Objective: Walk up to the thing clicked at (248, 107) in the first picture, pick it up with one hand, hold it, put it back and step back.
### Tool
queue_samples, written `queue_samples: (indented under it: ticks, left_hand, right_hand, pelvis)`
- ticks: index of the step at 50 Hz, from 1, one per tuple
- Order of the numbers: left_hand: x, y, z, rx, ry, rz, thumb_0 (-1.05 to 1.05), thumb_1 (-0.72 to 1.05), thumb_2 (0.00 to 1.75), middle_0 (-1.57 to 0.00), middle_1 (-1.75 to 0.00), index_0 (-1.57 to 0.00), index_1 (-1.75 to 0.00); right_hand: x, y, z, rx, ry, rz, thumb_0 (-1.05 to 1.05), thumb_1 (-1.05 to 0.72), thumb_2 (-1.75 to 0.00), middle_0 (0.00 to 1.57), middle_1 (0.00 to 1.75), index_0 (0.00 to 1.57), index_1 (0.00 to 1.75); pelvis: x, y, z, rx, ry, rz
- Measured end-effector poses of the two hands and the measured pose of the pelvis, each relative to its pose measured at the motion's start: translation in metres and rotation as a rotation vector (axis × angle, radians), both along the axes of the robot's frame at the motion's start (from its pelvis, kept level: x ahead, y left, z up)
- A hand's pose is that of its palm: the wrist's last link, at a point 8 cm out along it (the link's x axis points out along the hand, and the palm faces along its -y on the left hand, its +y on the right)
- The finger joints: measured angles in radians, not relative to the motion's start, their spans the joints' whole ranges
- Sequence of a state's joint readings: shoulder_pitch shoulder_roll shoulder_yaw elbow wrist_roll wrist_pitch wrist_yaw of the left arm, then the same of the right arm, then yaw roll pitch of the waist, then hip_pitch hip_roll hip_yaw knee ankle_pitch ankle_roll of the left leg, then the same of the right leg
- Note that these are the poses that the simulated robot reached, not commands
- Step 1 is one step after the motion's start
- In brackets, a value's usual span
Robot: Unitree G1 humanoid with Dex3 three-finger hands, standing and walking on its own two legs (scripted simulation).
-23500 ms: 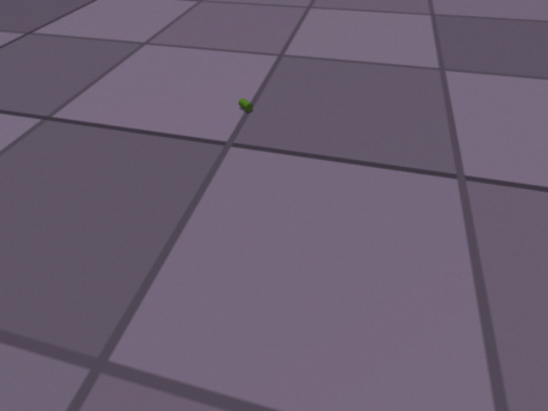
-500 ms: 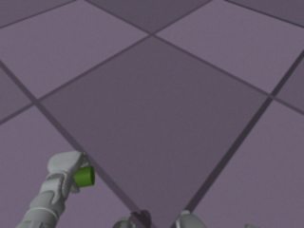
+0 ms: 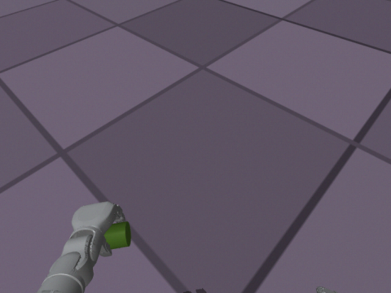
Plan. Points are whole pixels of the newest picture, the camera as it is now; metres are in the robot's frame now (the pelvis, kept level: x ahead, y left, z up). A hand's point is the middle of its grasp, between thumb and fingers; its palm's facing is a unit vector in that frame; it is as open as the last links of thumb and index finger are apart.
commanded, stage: hold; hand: left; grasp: from above
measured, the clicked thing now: (108, 236) +0.31 +0.22 -0.12
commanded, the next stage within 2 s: crouch in 1.76 s
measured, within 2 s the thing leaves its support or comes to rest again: neither
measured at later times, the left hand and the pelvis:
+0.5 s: hand (99, 227) +0.31 +0.22 -0.05, palm faces -0.47 -0.05 -0.88, open 8.2 cm; pelvis +0.01 +0.00 +0.02, yaw -1 degrees
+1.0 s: hand (98, 229) +0.30 +0.21 -0.03, palm faces -0.47 -0.05 -0.88, open 8.2 cm; pelvis +0.01 +0.00 +0.02, yaw -1 degrees
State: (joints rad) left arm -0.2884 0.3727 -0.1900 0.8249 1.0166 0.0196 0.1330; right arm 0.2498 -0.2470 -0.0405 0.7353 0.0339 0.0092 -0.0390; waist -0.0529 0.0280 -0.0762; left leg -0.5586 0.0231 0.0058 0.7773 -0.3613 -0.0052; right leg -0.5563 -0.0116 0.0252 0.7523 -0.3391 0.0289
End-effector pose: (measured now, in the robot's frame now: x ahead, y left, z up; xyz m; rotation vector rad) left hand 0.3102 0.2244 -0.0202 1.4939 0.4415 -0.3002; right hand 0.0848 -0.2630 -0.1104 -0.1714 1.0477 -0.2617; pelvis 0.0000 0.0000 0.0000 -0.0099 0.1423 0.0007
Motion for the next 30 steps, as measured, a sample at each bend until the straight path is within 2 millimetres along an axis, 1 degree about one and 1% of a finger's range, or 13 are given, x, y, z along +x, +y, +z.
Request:
queue_samples:
  ticks: [13, 30]
  left_hand:
    - [0.009, -0.001, 0.021, -0.003, 0.009, -0.015, -0.02, 0.27, 0.15, -1.0, -0.01, -1.0, -0.05]
    - [0.006, -0.002, 0.036, 0.001, 0.011, -0.033, -0.02, 0.27, 0.14, -1.0, 0.0, -1.01, -0.02]
  right_hand:
    - [0.018, -0.001, 0.014, 0.002, -0.035, 0.0, 0.01, -0.89, -0.89, 0.2, 0.3, 0.2, 0.3]
    - [0.026, 0.002, 0.022, 0.019, -0.053, 0.01, 0.01, -0.89, -0.89, 0.2, 0.3, 0.2, 0.3]
  pelvis:
    - [0.01, 0.001, 0.011, 0.005, -0.036, -0.006]
    - [0.011, 0.002, 0.018, 0.007, -0.068, -0.013]
